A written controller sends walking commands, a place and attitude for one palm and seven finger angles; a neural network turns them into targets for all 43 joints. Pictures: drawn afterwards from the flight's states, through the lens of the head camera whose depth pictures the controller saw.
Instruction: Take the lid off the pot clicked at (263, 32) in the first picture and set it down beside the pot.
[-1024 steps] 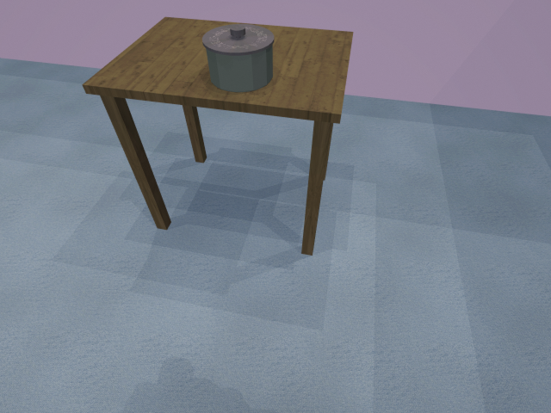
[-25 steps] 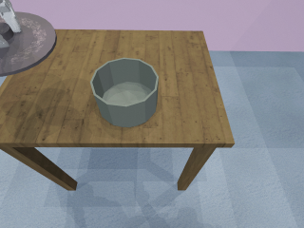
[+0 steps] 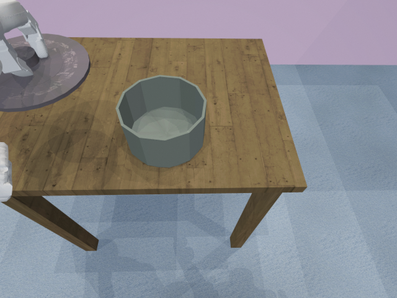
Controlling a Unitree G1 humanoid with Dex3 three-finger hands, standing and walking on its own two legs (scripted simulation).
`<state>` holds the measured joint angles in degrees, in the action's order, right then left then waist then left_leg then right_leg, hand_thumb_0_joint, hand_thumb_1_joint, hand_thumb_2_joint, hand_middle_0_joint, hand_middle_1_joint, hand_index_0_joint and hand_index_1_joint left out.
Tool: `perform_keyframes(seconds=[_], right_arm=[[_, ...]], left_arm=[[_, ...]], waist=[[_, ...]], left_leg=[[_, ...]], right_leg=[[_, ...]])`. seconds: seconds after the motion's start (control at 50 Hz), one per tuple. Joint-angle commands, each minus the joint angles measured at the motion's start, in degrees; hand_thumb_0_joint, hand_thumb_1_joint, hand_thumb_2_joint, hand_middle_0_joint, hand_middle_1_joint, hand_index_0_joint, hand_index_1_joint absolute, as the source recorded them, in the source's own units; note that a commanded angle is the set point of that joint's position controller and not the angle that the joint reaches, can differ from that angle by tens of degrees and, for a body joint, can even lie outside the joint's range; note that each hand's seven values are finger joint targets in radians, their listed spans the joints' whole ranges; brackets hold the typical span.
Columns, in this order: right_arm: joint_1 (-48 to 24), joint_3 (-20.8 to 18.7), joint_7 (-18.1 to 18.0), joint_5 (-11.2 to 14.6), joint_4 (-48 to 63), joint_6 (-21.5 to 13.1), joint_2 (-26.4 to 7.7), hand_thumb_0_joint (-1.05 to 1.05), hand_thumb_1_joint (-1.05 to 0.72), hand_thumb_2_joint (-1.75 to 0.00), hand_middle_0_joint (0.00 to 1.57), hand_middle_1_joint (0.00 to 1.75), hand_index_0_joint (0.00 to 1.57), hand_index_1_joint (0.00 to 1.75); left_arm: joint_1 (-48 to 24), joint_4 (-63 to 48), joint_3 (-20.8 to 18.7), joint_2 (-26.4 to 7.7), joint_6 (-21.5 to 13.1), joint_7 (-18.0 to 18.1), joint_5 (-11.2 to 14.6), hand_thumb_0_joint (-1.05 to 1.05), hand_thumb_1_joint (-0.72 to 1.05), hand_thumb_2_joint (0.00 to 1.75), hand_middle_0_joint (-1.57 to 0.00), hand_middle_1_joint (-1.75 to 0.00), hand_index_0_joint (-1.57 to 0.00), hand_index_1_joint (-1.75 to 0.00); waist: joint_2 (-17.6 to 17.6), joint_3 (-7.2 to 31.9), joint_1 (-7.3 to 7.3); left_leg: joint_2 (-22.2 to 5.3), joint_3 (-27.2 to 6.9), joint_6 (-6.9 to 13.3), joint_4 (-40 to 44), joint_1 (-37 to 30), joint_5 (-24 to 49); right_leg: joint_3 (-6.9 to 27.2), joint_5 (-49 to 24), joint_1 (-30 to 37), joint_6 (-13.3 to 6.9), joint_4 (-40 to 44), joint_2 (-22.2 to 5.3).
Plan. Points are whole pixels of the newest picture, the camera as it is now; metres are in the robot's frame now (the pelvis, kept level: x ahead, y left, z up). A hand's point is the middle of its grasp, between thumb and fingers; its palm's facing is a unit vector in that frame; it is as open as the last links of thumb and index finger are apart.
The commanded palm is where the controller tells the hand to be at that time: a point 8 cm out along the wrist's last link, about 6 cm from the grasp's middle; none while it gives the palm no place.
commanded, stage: lower the lid onto the table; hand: left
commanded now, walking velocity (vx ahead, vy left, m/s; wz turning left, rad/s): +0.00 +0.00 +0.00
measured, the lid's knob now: (23, 57) +0.51 +0.30 +0.20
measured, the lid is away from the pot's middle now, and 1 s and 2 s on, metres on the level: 0.23 0.22 0.22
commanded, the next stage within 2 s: none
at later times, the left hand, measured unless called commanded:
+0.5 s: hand (30, 77) +0.47 +0.28 +0.18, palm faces -0.39 -0.10 -0.92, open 7.3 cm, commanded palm +0.49 +0.28 +0.25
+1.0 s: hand (43, 89) +0.48 +0.28 +0.15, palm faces -0.43 -0.08 -0.90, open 7.3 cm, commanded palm +0.49 +0.28 +0.22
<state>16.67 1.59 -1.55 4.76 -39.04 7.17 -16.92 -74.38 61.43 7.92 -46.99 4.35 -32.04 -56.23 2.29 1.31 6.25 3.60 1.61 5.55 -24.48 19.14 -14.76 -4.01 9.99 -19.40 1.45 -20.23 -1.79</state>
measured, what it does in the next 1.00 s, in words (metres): stands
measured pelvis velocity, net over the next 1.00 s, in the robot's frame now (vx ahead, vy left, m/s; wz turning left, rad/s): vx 0.00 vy -0.01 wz -0.01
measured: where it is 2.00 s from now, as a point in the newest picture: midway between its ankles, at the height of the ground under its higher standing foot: outside the picture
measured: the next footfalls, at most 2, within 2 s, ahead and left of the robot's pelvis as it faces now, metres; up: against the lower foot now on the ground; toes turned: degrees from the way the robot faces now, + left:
none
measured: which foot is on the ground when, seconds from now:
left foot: down 0.00-1.00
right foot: down 0.00-1.00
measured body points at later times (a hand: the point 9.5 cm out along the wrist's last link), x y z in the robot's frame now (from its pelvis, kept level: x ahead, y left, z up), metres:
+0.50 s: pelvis +0.00 +0.00 +0.00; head +0.07 +0.00 +0.44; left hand +0.49 +0.28 +0.23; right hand +0.04 -0.28 -0.12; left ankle -0.04 +0.05 -0.74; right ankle -0.01 -0.14 -0.74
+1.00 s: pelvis +0.00 -0.01 +0.00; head +0.08 -0.01 +0.44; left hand +0.50 +0.28 +0.20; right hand +0.03 -0.29 -0.13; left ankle -0.04 +0.05 -0.74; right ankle -0.01 -0.14 -0.74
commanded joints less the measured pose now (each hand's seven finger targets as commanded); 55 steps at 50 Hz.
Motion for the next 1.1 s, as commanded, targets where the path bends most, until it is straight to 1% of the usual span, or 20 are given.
perform_keyframes(seconds=[0.0,0.02,0.06,0.14,0.22,0.3,0.36,0.4,0.46,0.5,0.66,0.7,0.74,0.78,0.8,0.86,0.92,1.0,1.04,1.08], right_arm=[[3.61,-3.75,-0.78,-0.06,4.93,-1.11,-10.1,0.0,-0.9,-0.9,0.2,0.3,0.2,0.3],[3.4,-3.78,-0.63,-0.35,5.28,-1.24,-9.69,0.0,-0.9,-0.9,0.2,0.3,0.2,0.3],[3.49,-3.82,-0.82,-0.35,5.42,-1.4,-9.58,0.0,-0.9,-0.9,0.2,0.3,0.2,0.3],[3.86,-3.79,-0.8,0.17,4.5,-0.89,-9.72,0.0,-0.9,-0.9,0.2,0.3,0.2,0.3],[4.14,-3.7,-1.07,-0.11,4.34,-1.09,-9.86,0.0,-0.9,-0.9,0.2,0.3,0.2,0.3],[4.85,-3.99,-1.64,0.3,3.62,-1.33,-10.04,0.0,-0.9,-0.9,0.2,0.3,0.2,0.3],[4.95,-3.82,-1.79,-0.06,3.4,-1.8,-9.87,0.0,-0.9,-0.9,0.2,0.3,0.2,0.3],[5.44,-3.8,-2.02,0.09,3.05,-1.86,-10.18,0.0,-0.9,-0.9,0.2,0.3,0.2,0.3],[5.23,-3.54,-1.96,0.18,2.74,-1.72,-10.23,0.0,-0.9,-0.9,0.2,0.3,0.2,0.3],[5.01,-3.74,-2.12,0.21,3.19,-1.57,-10.46,0.0,-0.9,-0.9,0.2,0.3,0.2,0.3],[5.22,-3.88,-1.81,-0.06,3.63,-1.1,-10.15,0.0,-0.9,-0.9,0.2,0.3,0.2,0.3],[5.09,-4.23,-1.64,0.03,3.98,-0.89,-10.07,0.0,-0.9,-0.9,0.2,0.3,0.2,0.3],[5.23,-4.56,-1.27,-0.44,3.88,-0.86,-10.04,0.0,-0.9,-0.9,0.2,0.3,0.2,0.3],[5.38,-4.43,-1.28,-0.33,3.96,-0.54,-9.96,0.0,-0.9,-0.9,0.2,0.3,0.2,0.3],[5.72,-4.49,-1.37,-0.19,3.81,-0.35,-10.09,0.0,-0.9,-0.9,0.2,0.3,0.2,0.3],[5.75,-4.21,-1.45,0.25,2.85,0.39,-10.43,0.0,-0.9,-0.9,0.2,0.3,0.2,0.3],[5.22,-4.61,-1.65,-0.38,3.67,0.02,-10.11,0.0,-0.9,-0.9,0.2,0.3,0.2,0.3],[5.68,-4.4,-2.1,-0.02,3.27,-0.01,-10.04,0.0,-0.9,-0.9,0.2,0.3,0.2,0.3],[5.27,-3.83,-2.06,0.03,3.13,0.29,-10.21,0.0,-0.9,-0.9,0.2,0.3,0.2,0.3],[5.03,-3.69,-2.23,0.3,3.05,0.31,-10.06,0.0,-0.9,-0.9,0.2,0.3,0.2,0.3]], left_arm=[[-31.89,-15.75,-3.8,-15.83,-0.53,3.48,-0.13,0.0,0.73,0.87,-0.93,-1.05,-0.89,-1.02],[-32.73,-19.57,-7.25,-19.8,-0.84,3.72,-0.96,0.0,0.73,0.87,-0.93,-1.05,-0.89,-1.02],[-30.95,-18.45,-7.84,-19.95,-0.95,3.79,-0.85,0.0,0.73,0.87,-0.93,-1.05,-0.89,-1.02],[-29.99,-14.05,-3.33,-14.2,-0.78,3.28,0.47,0.0,0.73,0.87,-0.93,-1.05,-0.89,-1.02],[-30.82,-15.71,-5.56,-17.68,-1.68,4.06,-0.15,0.0,0.73,0.87,-0.93,-1.05,-0.89,-1.02],[-32.09,-14.52,-1.17,-12.34,-2.11,3.97,1.22,0.0,0.73,0.87,-0.93,-1.05,-0.89,-1.02],[-32.07,-14.9,-4.41,-15.74,-3.07,4.37,0.54,0.0,0.73,0.87,-0.93,-1.05,-0.89,-1.02],[-29.26,-11.19,-2.56,-13.25,-3.27,4.32,1.37,0.0,0.73,0.87,-0.93,-1.05,-0.89,-1.02],[-29.92,-9.86,-4.48,-16.03,-3.5,4.56,0.73,0.0,0.73,0.87,-0.93,-1.05,-0.89,-1.02],[-30.34,-11.87,-4.24,-16.09,-4.15,5.02,0.82,0.0,0.73,0.87,-0.93,-1.05,-0.89,-1.02],[-27.7,-11.02,-7.19,-18.84,-5.44,5.42,0.18,0.0,0.73,0.87,-0.93,-1.05,-0.89,-1.02],[-27.32,-12.4,-4.48,-15.09,-5.4,5.34,0.85,0.0,0.73,0.87,-0.93,-1.05,-0.89,-1.02],[-27.95,-15.06,-6.43,-16.77,-5.72,5.52,0.38,0.0,0.73,0.87,-0.93,-1.05,-0.89,-1.02],[-25.52,-13.1,-7.0,-17.02,-5.82,5.48,0.62,0.0,0.73,0.87,-0.93,-1.05,-0.89,-1.02],[-22.46,-9.62,-5.34,-14.35,-5.69,5.31,1.4,0.0,0.73,0.87,-0.93,-1.05,-0.89,-1.02],[-24.07,-8.15,-5.41,-15.52,-5.24,5.21,1.59,0.0,0.73,0.87,-0.93,-1.05,-0.89,-1.02],[-29.84,-17.45,-6.58,-17.82,-6.47,6.11,0.73,0.0,0.73,0.87,-0.93,-1.05,-0.89,-1.02],[-23.94,-11.81,-6.36,-16.44,-7.4,6.2,1.56,0.0,0.73,0.87,-0.93,-1.05,-0.89,-1.02],[-21.71,-8.14,-8.45,-19.21,-7.57,6.5,1.26,0.0,0.73,0.87,-0.93,-1.05,-0.89,-1.02],[-22.15,-6.49,-6.15,-17.03,-7.12,6.61,1.22,0.0,0.73,0.87,-0.93,-1.05,-0.89,-1.02]], waist=[[7.39,28.56,-0.09],[7.07,30.66,-0.84],[6.58,31.07,-0.73],[5.2,25.75,0.46],[6.31,27.43,0.08],[7.71,26.22,1.35],[6.73,27.98,0.76],[6.7,25.74,1.24],[3.81,24.55,0.88],[6.58,26.78,0.73],[5.7,27.94,0.09],[8.45,28.45,0.39],[8.7,30.05,0.15],[6.47,29.67,0.27],[6.32,27.74,0.66],[1.87,24.91,0.98],[6.35,31.75,0.42],[7.97,28.71,0.8],[3.89,27.01,0.42],[3.8,24.69,0.73]], left_leg=[[-3.08,-6.79,-3.53,-2.74,-20.49,42.24],[-3.22,-7.15,-3.3,-2.82,-21.47,43.2],[-3.06,-7.02,-2.94,-3.14,-21.66,43.26],[-3.06,-6.92,-3.0,-2.25,-19.12,37.24],[-2.76,-6.52,-2.78,-2.51,-18.69,35.75],[-3.21,-6.58,-3.16,-2.47,-20.16,35.37],[-2.9,-6.81,-2.74,-2.54,-20.2,34.78],[-2.84,-6.35,-3.02,-2.64,-18.75,34.07],[-2.55,-5.85,-2.07,-2.03,-15.58,29.14],[-2.86,-5.99,-2.81,-2.52,-17.26,33.09],[-2.86,-6.05,-2.38,-3.33,-16.95,35.98],[-3.17,-6.51,-3.25,-3.95,-19.1,41.04],[-3.38,-7.09,-3.15,-4.48,-21.47,43.16],[-3.09,-6.84,-2.86,-4.6,-20.09,42.04],[-2.99,-6.47,-3.0,-4.82,-18.65,42.05],[-2.76,-5.2,-1.51,-3.65,-14.14,31.53],[-3.0,-6.29,-2.1,-4.58,-19.49,37.76],[-3.18,-6.12,-2.63,-5.16,-19.13,40.22],[-2.6,-5.03,-1.49,-4.68,-14.59,32.95],[-2.34,-4.54,-1.17,-4.25,-12.37,29.63]], right_leg=[[0.54,-17.85,4.93,-3.94,-1.51,2.96],[1.06,-17.99,6.09,-3.74,-1.98,3.3],[1.19,-17.98,6.22,-3.68,-1.98,3.34],[0.32,-14.61,3.2,-3.57,-1.16,3.44],[0.75,-15.41,4.86,-3.75,-1.37,3.36],[0.3,-13.94,2.17,-3.76,-0.64,3.2],[0.64,-14.29,3.6,-3.75,-1.24,3.56],[0.35,-14.44,2.61,-3.81,-1.06,3.19],[0.71,-14.25,4.27,-3.63,-1.35,3.33],[0.61,-15.7,4.25,-3.92,-1.86,3.01],[1.16,-17.45,5.11,-3.54,-2.59,3.4],[0.75,-17.91,3.11,-3.74,-2.7,3.34],[1.09,-17.17,2.17,-3.52,-2.88,3.8],[1.13,-17.49,2.83,-3.34,-2.99,3.81],[0.75,-17.97,2.05,-3.48,-2.83,3.67],[0.95,-16.03,3.07,-3.16,-2.49,3.49],[1.47,-17.88,3.93,-3.35,-3.1,3.53],[0.99,-17.27,1.68,-3.39,-3.14,3.58],[1.28,-16.86,3.69,-3.2,-3.65,3.46],[1.3,-16.54,3.42,-3.32,-3.43,3.39]])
